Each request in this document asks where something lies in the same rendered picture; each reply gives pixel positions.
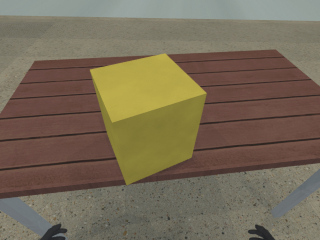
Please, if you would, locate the table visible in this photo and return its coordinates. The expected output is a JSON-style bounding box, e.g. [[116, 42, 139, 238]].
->
[[0, 49, 320, 240]]

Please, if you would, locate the left robot hand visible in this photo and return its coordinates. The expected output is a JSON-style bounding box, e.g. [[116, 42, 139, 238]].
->
[[40, 223, 68, 240]]

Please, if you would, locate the right robot hand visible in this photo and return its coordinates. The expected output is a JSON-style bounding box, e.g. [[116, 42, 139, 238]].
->
[[248, 224, 275, 240]]

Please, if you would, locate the carton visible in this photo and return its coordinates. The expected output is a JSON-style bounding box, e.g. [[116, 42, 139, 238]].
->
[[90, 53, 207, 185]]

